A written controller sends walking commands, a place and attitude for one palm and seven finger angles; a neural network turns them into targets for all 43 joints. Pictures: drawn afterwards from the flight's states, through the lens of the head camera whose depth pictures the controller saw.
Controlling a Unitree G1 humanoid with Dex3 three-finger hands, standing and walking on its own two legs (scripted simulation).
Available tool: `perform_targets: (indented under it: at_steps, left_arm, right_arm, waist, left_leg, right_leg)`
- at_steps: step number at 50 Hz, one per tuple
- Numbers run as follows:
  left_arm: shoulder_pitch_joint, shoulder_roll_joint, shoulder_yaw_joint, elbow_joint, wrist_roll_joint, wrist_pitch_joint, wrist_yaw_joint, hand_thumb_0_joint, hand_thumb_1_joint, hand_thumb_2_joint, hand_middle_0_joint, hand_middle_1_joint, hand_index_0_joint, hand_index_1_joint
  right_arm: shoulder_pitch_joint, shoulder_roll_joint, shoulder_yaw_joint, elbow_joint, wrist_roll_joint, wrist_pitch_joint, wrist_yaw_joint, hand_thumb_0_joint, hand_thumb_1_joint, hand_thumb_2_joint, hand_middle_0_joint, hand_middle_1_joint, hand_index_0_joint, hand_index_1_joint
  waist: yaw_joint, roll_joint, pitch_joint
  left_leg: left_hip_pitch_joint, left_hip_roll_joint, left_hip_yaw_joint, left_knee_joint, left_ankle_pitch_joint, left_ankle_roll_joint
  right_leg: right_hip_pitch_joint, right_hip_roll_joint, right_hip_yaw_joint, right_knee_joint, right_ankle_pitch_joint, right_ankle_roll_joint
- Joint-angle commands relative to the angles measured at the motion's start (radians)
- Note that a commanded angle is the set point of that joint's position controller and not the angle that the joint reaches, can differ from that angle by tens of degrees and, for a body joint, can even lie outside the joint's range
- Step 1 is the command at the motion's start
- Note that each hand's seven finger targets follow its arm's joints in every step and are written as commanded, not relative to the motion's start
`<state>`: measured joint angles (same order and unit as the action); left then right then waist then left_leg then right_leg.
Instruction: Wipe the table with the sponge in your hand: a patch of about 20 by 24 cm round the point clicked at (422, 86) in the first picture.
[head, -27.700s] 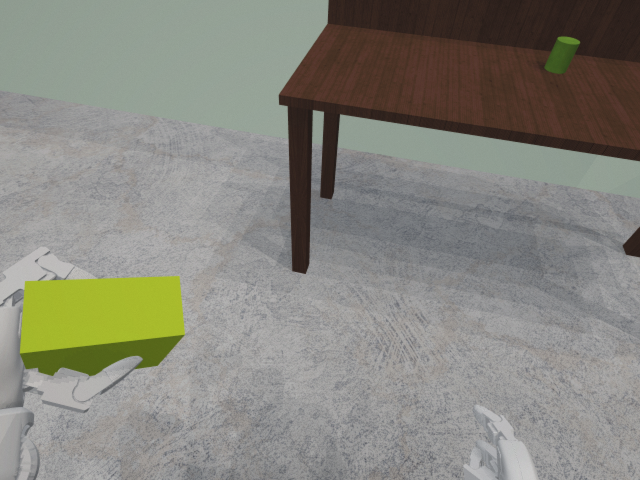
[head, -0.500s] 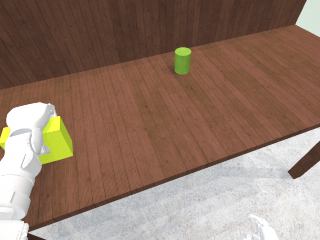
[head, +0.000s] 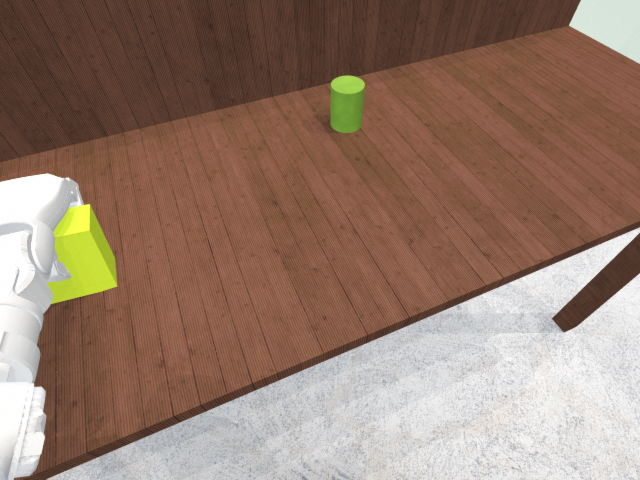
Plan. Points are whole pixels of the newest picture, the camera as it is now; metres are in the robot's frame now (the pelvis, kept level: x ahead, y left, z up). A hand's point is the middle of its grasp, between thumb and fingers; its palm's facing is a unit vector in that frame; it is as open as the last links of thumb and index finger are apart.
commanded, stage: wipe forward along the first lane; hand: left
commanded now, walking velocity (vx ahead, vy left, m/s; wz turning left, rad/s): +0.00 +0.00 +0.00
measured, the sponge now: (55, 268) +0.36 +0.39 +0.04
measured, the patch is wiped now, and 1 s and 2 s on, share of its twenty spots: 0.25 0.35 0.45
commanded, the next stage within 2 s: slide across to the middle lane in 0.20 s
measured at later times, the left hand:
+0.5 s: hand (57, 213) +0.42 +0.38 +0.09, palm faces -0.13 +0.04 -0.99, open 9.6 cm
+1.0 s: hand (96, 205) +0.43 +0.33 +0.09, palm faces -0.09 +0.01 -1.00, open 9.6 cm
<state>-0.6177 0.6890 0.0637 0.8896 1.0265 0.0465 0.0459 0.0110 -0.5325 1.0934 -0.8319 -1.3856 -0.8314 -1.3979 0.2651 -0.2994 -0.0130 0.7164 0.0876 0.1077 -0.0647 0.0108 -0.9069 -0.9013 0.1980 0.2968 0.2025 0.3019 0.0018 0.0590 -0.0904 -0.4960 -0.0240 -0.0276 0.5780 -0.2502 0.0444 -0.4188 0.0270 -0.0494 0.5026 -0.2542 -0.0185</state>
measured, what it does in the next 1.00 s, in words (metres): stands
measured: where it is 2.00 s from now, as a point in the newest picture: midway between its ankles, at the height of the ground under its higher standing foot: outside the picture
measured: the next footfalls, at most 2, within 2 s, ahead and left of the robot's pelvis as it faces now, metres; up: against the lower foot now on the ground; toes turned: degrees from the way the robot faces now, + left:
none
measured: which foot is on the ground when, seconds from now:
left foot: down 0.00-1.00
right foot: down 0.00-1.00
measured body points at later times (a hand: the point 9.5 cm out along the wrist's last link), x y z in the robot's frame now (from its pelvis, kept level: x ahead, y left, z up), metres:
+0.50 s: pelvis +0.02 +0.01 +0.00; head +0.07 +0.00 +0.45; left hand +0.42 +0.37 +0.14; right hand +0.08 -0.27 -0.13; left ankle +0.02 +0.09 -0.73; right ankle -0.01 -0.11 -0.73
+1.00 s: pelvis +0.03 +0.01 +0.00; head +0.07 +0.00 +0.45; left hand +0.43 +0.33 +0.15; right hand +0.16 -0.25 -0.12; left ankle +0.02 +0.09 -0.73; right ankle -0.01 -0.11 -0.73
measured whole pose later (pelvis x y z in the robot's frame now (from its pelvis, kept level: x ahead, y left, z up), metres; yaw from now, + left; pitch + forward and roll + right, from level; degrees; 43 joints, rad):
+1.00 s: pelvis +0.03 +0.01 +0.00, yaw +1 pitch +9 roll -2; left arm -0.69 0.56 -0.07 0.84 1.00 0.19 0.07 0.01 -0.50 1.08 -0.79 -1.41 -0.79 -1.43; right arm 0.20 -0.27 -0.01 0.71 0.08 0.11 -0.04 0.01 -0.91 -0.90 0.20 0.30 0.20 0.30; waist 0.01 0.06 -0.09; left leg -0.42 -0.05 -0.03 0.52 -0.26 0.06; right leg -0.34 0.01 -0.05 0.44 -0.27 0.00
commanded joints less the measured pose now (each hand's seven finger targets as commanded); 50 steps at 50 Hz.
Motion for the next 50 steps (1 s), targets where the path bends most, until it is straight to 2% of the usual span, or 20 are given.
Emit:
perform_targets:
  at_steps: [1,5,7,10,13,15,17,23,25,28,30,34,35,37,39,40,43,45,48,50]
  left_arm:
    - [-0.322,0.255,0.02,-0.054,0.032,0.009,0.031,0.0,0.1,1.3,-1.2,-1.6,-1.2,-1.6]
    - [-0.356,0.291,0.049,-0.032,0.024,-0.004,0.029,0.0,0.1,1.3,-1.2,-1.6,-1.2,-1.6]
    - [-0.387,0.3,0.038,-0.005,0.029,-0.007,0.032,0.0,0.1,1.3,-1.2,-1.6,-1.2,-1.6]
    - [-0.376,0.322,0.062,0.005,0.038,-0.015,0.033,0.0,0.1,1.3,-1.2,-1.6,-1.2,-1.6]
    - [-0.404,0.317,0.038,0.026,0.053,-0.017,0.035,0.0,0.1,1.3,-1.2,-1.6,-1.2,-1.6]
    - [-0.363,0.334,0.07,0.021,0.049,-0.022,0.032,0.0,0.1,1.3,-1.2,-1.6,-1.2,-1.6]
    - [-0.367,0.28,0.028,-0.024,0.037,-0.028,0.032,0.0,0.1,1.3,-1.2,-1.6,-1.2,-1.6]
    - [-0.382,0.237,0.022,-0.126,-0.016,-0.027,0.047,0.0,0.1,1.3,-1.2,-1.6,-1.2,-1.6]
    - [-0.411,0.212,0.011,-0.198,-0.033,-0.025,0.051,0.0,0.1,1.3,-1.2,-1.6,-1.2,-1.6]
    - [-0.371,0.158,-0.027,-0.205,-0.035,0.014,0.061,0.0,0.1,1.3,-1.2,-1.6,-1.2,-1.6]
    - [-0.39,0.216,0.026,-0.205,-0.037,0.039,0.065,0.0,0.1,1.3,-1.2,-1.6,-1.2,-1.6]
    - [-0.402,0.184,-0.013,-0.183,-0.015,0.096,0.067,0.0,0.1,1.3,-1.2,-1.6,-1.2,-1.6]
    - [-0.414,0.204,0.006,-0.195,-0.014,0.097,0.065,0.0,0.1,1.3,-1.2,-1.6,-1.2,-1.6]
    - [-0.428,0.132,-0.058,-0.202,-0.006,0.11,0.06,0.0,0.1,1.3,-1.2,-1.6,-1.2,-1.6]
    - [-0.434,0.105,-0.078,-0.2,-0.006,0.117,0.054,0.0,0.1,1.3,-1.2,-1.6,-1.2,-1.6]
    - [-0.431,0.134,-0.041,-0.215,-0.014,0.113,0.052,0.0,0.1,1.3,-1.2,-1.6,-1.2,-1.6]
    - [-0.455,0.081,-0.087,-0.221,-0.027,0.119,0.045,0.0,0.1,1.3,-1.2,-1.6,-1.2,-1.6]
    - [-0.455,0.118,-0.052,-0.227,-0.029,0.124,0.045,0.0,0.1,1.3,-1.2,-1.6,-1.2,-1.6]
    - [-0.491,0.039,-0.126,-0.221,-0.018,0.137,0.046,0.0,0.1,1.3,-1.2,-1.6,-1.2,-1.6]
    - [-0.49,0.079,-0.081,-0.216,-0.013,0.144,0.053,0.0,0.1,1.3,-1.2,-1.6,-1.2,-1.6]
  right_arm:
    - [0.007,-0.16,-0.048,-0.096,-0.004,-0.031,-0.007,0.0,-0.9,-0.9,0.2,0.3,0.2,0.3]
    - [0.013,-0.162,-0.046,-0.094,-0.003,-0.032,-0.011,0.0,-0.9,-0.9,0.2,0.3,0.2,0.3]
    - [0.034,-0.164,-0.049,-0.088,-0.005,-0.029,-0.011,0.0,-0.9,-0.9,0.2,0.3,0.2,0.3]
    - [0.038,-0.166,-0.048,-0.089,-0.007,-0.027,-0.009,0.0,-0.9,-0.9,0.2,0.3,0.2,0.3]
    - [0.058,-0.167,-0.053,-0.08,-0.011,-0.022,-0.005,0.0,-0.9,-0.9,0.2,0.3,0.2,0.3]
    - [0.055,-0.167,-0.054,-0.087,-0.012,-0.017,-0.004,0.0,-0.9,-0.9,0.2,0.3,0.2,0.3]
    - [0.06,-0.159,-0.06,-0.089,-0.013,-0.015,0.0,0.0,-0.9,-0.9,0.2,0.3,0.2,0.3]
    - [0.032,-0.152,-0.066,-0.091,-0.006,-0.016,0.002,0.0,-0.9,-0.9,0.2,0.3,0.2,0.3]
    - [0.006,-0.146,-0.063,-0.095,-0.001,-0.024,0.002,0.0,-0.9,-0.9,0.2,0.3,0.2,0.3]
    - [-0.004,-0.145,-0.066,-0.089,-0.002,-0.025,0.01,0.0,-0.9,-0.9,0.2,0.3,0.2,0.3]
    - [-0.024,-0.149,-0.057,-0.086,-0.001,-0.023,0.008,0.0,-0.9,-0.9,0.2,0.3,0.2,0.3]
    - [-0.036,-0.145,-0.051,-0.088,-0.004,-0.021,0.013,0.0,-0.9,-0.9,0.2,0.3,0.2,0.3]
    - [-0.051,-0.146,-0.047,-0.09,-0.003,-0.023,0.012,0.0,-0.9,-0.9,0.2,0.3,0.2,0.3]
    - [-0.044,-0.137,-0.049,-0.095,-0.006,-0.025,0.015,0.0,-0.9,-0.9,0.2,0.3,0.2,0.3]
    - [-0.044,-0.136,-0.048,-0.098,-0.009,-0.025,0.018,0.0,-0.9,-0.9,0.2,0.3,0.2,0.3]
    - [-0.053,-0.137,-0.047,-0.1,-0.01,-0.027,0.015,0.0,-0.9,-0.9,0.2,0.3,0.2,0.3]
    - [-0.049,-0.132,-0.048,-0.101,-0.012,-0.026,0.012,0.0,-0.9,-0.9,0.2,0.3,0.2,0.3]
    - [-0.06,-0.136,-0.042,-0.101,-0.011,-0.024,0.009,0.0,-0.9,-0.9,0.2,0.3,0.2,0.3]
    - [-0.059,-0.127,-0.043,-0.097,-0.011,-0.024,0.012,0.0,-0.9,-0.9,0.2,0.3,0.2,0.3]
    - [-0.064,-0.132,-0.041,-0.092,-0.014,-0.024,0.01,0.0,-0.9,-0.9,0.2,0.3,0.2,0.3]
  waist:
    - [-0.031,-0.028,-0.208]
    - [-0.03,-0.038,-0.231]
    - [-0.047,-0.046,-0.229]
    - [-0.032,-0.032,-0.259]
    - [-0.051,-0.022,-0.261]
    - [-0.025,-0.005,-0.292]
    - [-0.033,0.003,-0.316]
    - [-0.035,0.004,-0.307]
    - [-0.032,0.049,-0.31]
    - [-0.032,0.031,-0.289]
    - [-0.02,0.021,-0.283]
    - [-0.027,-0.002,-0.273]
    - [-0.018,0.034,-0.275]
    - [-0.033,0.031,-0.281]
    - [-0.035,0.027,-0.283]
    - [-0.027,0.03,-0.305]
    - [-0.041,-0.007,-0.316]
    - [-0.029,0.005,-0.326]
    - [-0.047,0.004,-0.296]
    - [-0.031,0.018,-0.293]
  left_leg:
    - [0.17,0.004,-0.029,-0.059,0.141,0.023]
    - [0.159,0.006,-0.029,-0.059,0.144,0.024]
    - [0.152,0.005,-0.023,-0.045,0.145,0.026]
    - [0.159,0.009,-0.027,-0.044,0.188,0.022]
    - [0.16,0.009,-0.021,-0.025,0.201,0.022]
    - [0.171,0.01,-0.02,-0.026,0.253,0.021]
    - [0.206,0.01,-0.018,-0.016,0.284,0.02]
    - [0.257,0.019,-0.03,-0.033,0.319,0.018]
    - [0.307,0.027,-0.049,-0.05,0.352,0.01]
    - [0.325,0.027,-0.054,-0.056,0.352,0.004]
    - [0.315,0.026,-0.053,-0.074,0.347,0.003]
    - [0.306,0.02,-0.045,-0.082,0.347,-0.002]
    - [0.314,0.021,-0.05,-0.089,0.362,-0.007]
    - [0.344,0.024,-0.055,-0.08,0.377,-0.01]
    - [0.352,0.025,-0.058,-0.079,0.377,-0.013]
    - [0.362,0.026,-0.058,-0.078,0.4,-0.012]
    - [0.367,0.021,-0.047,-0.066,0.41,-0.01]
    - [0.364,0.02,-0.054,-0.078,0.419,-0.015]
    - [0.374,0.021,-0.054,-0.073,0.412,-0.017]
    - [0.366,0.021,-0.055,-0.081,0.414,-0.02]
  right_leg:
    - [0.024,0.015,0.024,-0.069,0.104,-0.048]
    - [0.028,0.015,0.034,-0.07,0.115,-0.048]
    - [0.024,0.014,0.03,-0.064,0.124,-0.042]
    - [0.028,0.016,0.033,-0.058,0.155,-0.049]
    - [0.014,0.017,0.03,-0.051,0.169,-0.044]
    - [0.04,0.017,0.036,-0.048,0.213,-0.052]
    - [0.052,0.018,0.032,-0.047,0.236,-0.048]
    - [0.066,0.018,0.026,-0.063,0.245,-0.046]
    - [0.045,0.017,0.022,-0.068,0.227,-0.052]
    - [0.049,0.018,0.015,-0.077,0.214,-0.05]
    - [0.072,0.015,0.017,-0.082,0.221,-0.055]
    - [0.096,0.013,0.007,-0.081,0.236,-0.048]
    - [0.092,0.012,0.012,-0.082,0.232,-0.054]
    - [0.076,0.014,0.005,-0.078,0.228,-0.051]
    - [0.071,0.013,0.005,-0.082,0.225,-0.052]
    - [0.083,0.014,0.01,-0.083,0.242,-0.055]
    - [0.1,0.01,0.008,-0.081,0.283,-0.046]
    - [0.113,0.009,0.011,-0.083,0.284,-0.051]
    - [0.078,0.01,0.004,-0.082,0.266,-0.047]
    - [0.085,0.012,0.007,-0.083,0.263,-0.055]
